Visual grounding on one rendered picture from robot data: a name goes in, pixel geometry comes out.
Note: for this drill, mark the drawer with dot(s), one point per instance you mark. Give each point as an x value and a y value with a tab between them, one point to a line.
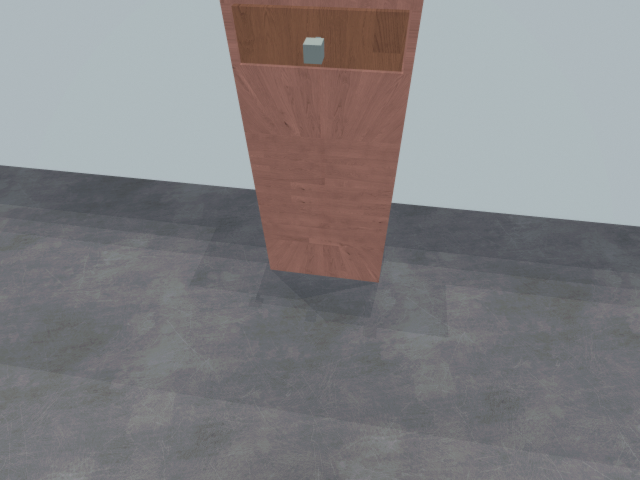
354	38

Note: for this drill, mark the handle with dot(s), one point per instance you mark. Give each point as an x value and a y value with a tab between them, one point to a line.
313	50

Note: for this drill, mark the cabinet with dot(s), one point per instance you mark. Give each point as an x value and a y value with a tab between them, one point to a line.
324	145

